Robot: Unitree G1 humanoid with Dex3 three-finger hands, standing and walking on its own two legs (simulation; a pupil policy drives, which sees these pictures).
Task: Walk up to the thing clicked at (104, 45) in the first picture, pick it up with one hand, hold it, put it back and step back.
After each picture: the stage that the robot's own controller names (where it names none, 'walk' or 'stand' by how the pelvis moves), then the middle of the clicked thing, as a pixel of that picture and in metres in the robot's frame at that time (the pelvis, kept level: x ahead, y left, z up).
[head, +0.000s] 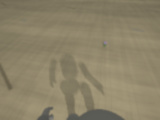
stand; (104, 44) +1.70 -0.33 -0.72
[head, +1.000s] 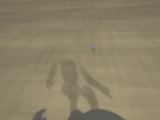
walk; (93, 48) +1.60 +0.06 -0.69
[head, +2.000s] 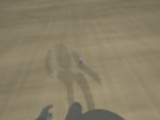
walk; (80, 60) +1.07 +0.25 -0.71
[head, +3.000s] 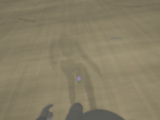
walk; (79, 79) +0.63 +0.22 -0.72
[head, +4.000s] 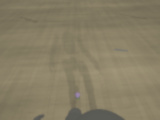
walk; (77, 96) +0.41 +0.18 -0.71
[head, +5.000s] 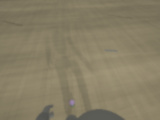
stand; (72, 103) +0.32 +0.20 -0.72
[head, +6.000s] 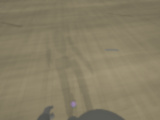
stand; (73, 105) +0.29 +0.19 -0.72
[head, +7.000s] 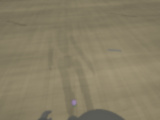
stand; (74, 103) +0.31 +0.19 -0.73
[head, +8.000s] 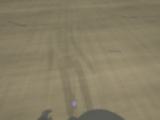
stand; (74, 104) +0.30 +0.19 -0.73
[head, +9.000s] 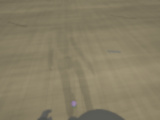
stand; (74, 104) +0.31 +0.19 -0.73
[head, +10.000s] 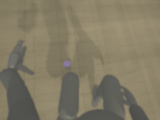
go down; (67, 64) +0.41 +0.18 -0.36
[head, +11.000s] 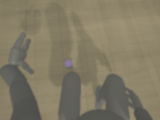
go down; (68, 64) +0.41 +0.18 -0.31
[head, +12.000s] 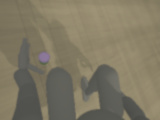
close in; (44, 59) +0.41 +0.22 -0.23
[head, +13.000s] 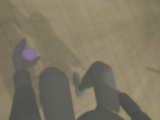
close; (29, 56) +0.41 +0.24 -0.23
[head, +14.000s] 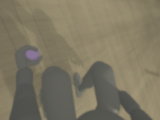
lift; (32, 56) +0.41 +0.23 -0.23
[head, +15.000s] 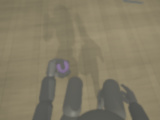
lift; (63, 69) +0.33 +0.19 -0.04
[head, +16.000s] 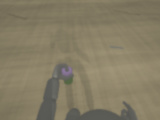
hold; (67, 75) +0.32 +0.17 +0.01
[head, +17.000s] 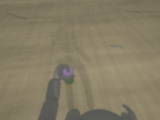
hold; (68, 76) +0.32 +0.17 +0.00
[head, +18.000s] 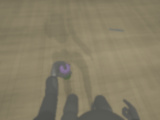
crouch; (65, 72) +0.35 +0.17 -0.06
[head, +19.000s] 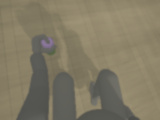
lower; (49, 46) +0.49 +0.22 -0.09
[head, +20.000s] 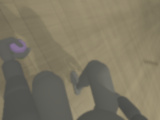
lower; (19, 50) +0.45 +0.25 -0.23
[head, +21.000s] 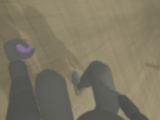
lower; (24, 50) +0.44 +0.25 -0.23
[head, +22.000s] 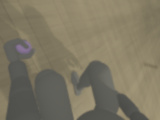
lower; (24, 50) +0.44 +0.24 -0.24
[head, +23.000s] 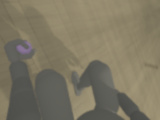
lower; (25, 50) +0.44 +0.24 -0.23
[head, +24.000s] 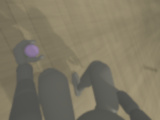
open; (30, 53) +0.43 +0.22 -0.24
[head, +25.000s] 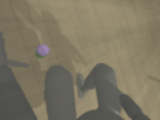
stand; (42, 52) +0.43 +0.21 -0.24
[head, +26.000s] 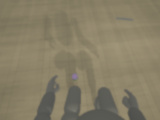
stand; (75, 77) +0.41 +0.15 -0.52
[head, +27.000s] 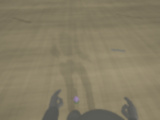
stand; (76, 100) +0.36 +0.14 -0.66
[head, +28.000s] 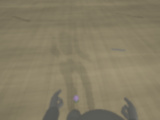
stand; (76, 99) +0.36 +0.15 -0.67
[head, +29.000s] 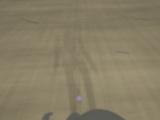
stand; (79, 99) +0.38 +0.14 -0.71
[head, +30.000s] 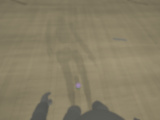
walk; (78, 86) +0.43 +0.10 -0.71
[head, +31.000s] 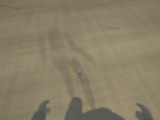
walk; (79, 72) +0.64 +0.18 -0.69
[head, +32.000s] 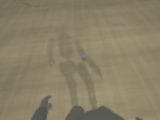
walk; (83, 57) +0.96 +0.18 -0.70
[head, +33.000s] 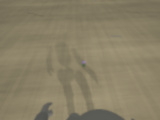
stand; (83, 63) +1.02 +0.14 -0.71
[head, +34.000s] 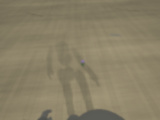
stand; (82, 63) +1.03 +0.16 -0.72
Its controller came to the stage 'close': yes
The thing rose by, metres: 0.72
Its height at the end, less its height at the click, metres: +0.00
